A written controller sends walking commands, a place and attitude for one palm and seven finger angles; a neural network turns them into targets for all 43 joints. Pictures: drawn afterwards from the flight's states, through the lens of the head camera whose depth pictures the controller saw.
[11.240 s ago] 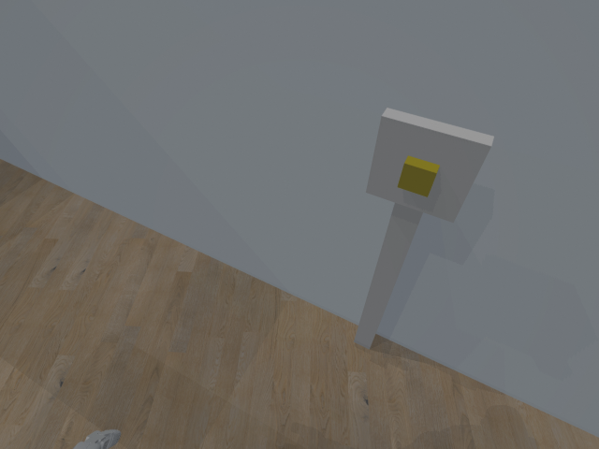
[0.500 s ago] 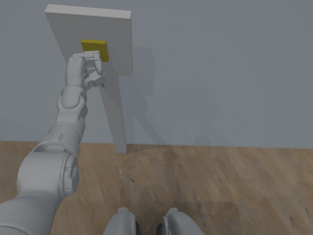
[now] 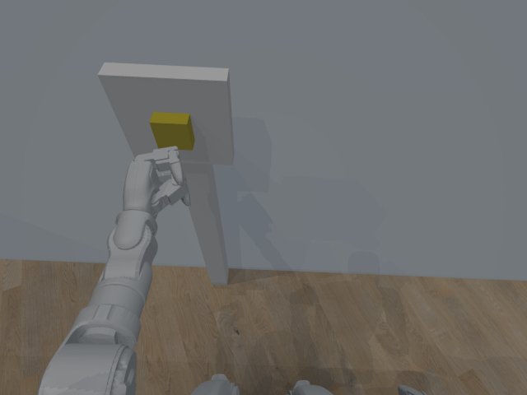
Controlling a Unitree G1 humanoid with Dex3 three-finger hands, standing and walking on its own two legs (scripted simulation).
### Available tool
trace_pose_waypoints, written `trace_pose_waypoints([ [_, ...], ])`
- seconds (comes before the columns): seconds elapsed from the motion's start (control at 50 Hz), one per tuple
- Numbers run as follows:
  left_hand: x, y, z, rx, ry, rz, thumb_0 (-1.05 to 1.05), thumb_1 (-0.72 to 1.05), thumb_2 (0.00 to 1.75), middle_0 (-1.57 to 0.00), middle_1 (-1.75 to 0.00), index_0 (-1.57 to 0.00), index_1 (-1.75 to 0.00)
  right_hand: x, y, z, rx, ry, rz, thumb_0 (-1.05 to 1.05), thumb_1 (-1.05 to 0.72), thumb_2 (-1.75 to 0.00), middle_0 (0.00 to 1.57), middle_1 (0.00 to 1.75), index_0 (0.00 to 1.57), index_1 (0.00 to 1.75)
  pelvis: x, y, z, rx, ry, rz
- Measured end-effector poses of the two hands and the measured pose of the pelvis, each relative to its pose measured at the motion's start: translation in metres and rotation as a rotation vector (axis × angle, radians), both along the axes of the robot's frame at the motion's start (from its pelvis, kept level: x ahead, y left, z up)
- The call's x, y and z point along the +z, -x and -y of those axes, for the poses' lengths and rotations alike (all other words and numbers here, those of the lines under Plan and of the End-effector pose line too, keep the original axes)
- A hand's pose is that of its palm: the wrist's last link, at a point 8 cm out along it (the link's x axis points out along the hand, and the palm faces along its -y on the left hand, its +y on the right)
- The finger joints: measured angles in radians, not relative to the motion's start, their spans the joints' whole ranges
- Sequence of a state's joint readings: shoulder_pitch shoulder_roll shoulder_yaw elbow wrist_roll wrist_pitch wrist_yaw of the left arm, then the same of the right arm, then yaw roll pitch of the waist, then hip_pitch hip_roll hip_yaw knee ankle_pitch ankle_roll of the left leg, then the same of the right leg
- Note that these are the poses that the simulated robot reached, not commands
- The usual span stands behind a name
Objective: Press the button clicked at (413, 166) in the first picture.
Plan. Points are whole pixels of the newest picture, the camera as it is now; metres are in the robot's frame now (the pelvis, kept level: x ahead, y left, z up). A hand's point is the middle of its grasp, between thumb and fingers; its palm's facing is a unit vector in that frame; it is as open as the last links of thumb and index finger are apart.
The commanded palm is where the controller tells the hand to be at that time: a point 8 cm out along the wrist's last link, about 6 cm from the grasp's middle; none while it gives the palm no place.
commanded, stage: pull the fist back off the button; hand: left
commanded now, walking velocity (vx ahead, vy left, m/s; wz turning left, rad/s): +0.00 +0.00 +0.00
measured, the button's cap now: (174, 130) +0.50 +0.14 +0.11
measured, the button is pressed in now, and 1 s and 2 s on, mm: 0 0 0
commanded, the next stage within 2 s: draw the hand back to the body in 0.30 s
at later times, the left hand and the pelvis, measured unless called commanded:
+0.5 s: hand (177, 213) +0.36 +0.12 +0.08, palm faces -0.05 -1.00 -0.02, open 3.1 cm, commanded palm +0.32 +0.18 +0.09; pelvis +0.01 -0.02 +0.01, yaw +2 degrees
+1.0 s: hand (106, 259) +0.26 +0.17 +0.14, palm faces +0.09 -0.98 -0.16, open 3.1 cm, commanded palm +0.22 +0.23 +0.16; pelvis +0.01 -0.02 +0.04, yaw +2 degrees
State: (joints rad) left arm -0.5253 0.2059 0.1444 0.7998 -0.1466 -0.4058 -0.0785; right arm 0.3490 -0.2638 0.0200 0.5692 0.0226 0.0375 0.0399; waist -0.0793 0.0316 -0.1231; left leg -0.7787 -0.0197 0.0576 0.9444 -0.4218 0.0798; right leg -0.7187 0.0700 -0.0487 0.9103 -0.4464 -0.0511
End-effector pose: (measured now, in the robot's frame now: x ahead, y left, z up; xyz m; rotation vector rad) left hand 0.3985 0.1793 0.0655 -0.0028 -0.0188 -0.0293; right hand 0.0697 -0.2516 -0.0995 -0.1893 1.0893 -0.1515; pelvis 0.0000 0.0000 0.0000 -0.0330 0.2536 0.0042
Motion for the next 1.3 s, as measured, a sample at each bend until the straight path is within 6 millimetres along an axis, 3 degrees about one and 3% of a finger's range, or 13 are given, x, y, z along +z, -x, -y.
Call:
trace_pose_waypoints([
  [0.24, 0.002, 0.05, -0.008, -0.015, -0.009, -0.001, 0.01, 0.89, 0.9, -1.3, -1.5, -1.3, -1.5, 0.014, -0.069, 0.0, 0.065, -0.011, 0.138, 0.01, -0.9, -0.9, 0.2, 0.3, 0.2, 0.3, 0.006, -0.014, 0.008, 0.018, -0.007, 0.035],
  [0.34, 0.001, 0.058, -0.004, -0.02, -0.015, -0.013, 0.01, 0.89, 0.9, -1.3, -1.5, -1.3, -1.5, 0.015, -0.087, -0.003, 0.1, -0.01, 0.179, 0.01, -0.9, -0.9, 0.2, 0.3, 0.2, 0.3, 0.005, -0.012, 0.011, 0.034, -0.008, 0.045],
  [0.54, 0.022, 0.065, -0.001, -0.023, -0.026, 0.017, 0.01, 0.9, 0.9, -1.3, -1.5, -1.3, -1.5, 0.019, -0.085, -0.006, 0.087, -0.04, 0.213, 0.01, -0.9, -0.9, 0.2, 0.3, 0.2, 0.3, 0.01, -0.011, 0.016, 0.02, -0.019, 0.072],
  [0.7, 0.046, 0.102, -0.018, 0.002, -0.036, 0.019, 0.01, 0.9, 0.9, -1.29, -1.5, -1.3, -1.5, 0.032, -0.08, -0.003, 0.078, -0.046, 0.245, 0.01, -0.9, -0.9, 0.2, 0.3, 0.2, 0.3, 0.021, -0.012, 0.019, 0.018, -0.024, 0.124],
  [0.88, 0.066, 0.143, -0.035, 0.013, -0.038, 0.028, 0.01, 0.89, 0.9, -1.3, -1.5, -1.3, -1.5, 0.055, -0.102, -0.003, 0.111, -0.018, 0.366, 0.01, -0.9, -0.9, 0.2, 0.3, 0.2, 0.3, 0.028, -0.007, 0.019, 0.032, -0.02, 0.175],
  [1.08, 0.096, 0.179, -0.051, 0.204, -0.215, 0.012, 0.01, 0.89, 0.9, -1.3, -1.5, -1.3, -1.5, 0.079, -0.127, -0.024, 0.144, -0.008, 0.422, 0.01, -0.9, -0.9, 0.2, 0.3, 0.2, 0.3, 0.045, -0.008, 0.012, 0.03, -0.022, 0.248],
  [1.3, 0.123, 0.208, -0.079, 0.349, -0.305, 0.015, 0.01, 0.89, 0.9, -1.3, -1.5, -1.3, -1.5, 0.081, -0.137, -0.05, 0.197, -0.04, 0.391, 0.01, -0.9, -0.9, 0.2, 0.3, 0.2, 0.3, 0.057, -0.018, 0.003, 0.032, -0.025, 0.305],
])
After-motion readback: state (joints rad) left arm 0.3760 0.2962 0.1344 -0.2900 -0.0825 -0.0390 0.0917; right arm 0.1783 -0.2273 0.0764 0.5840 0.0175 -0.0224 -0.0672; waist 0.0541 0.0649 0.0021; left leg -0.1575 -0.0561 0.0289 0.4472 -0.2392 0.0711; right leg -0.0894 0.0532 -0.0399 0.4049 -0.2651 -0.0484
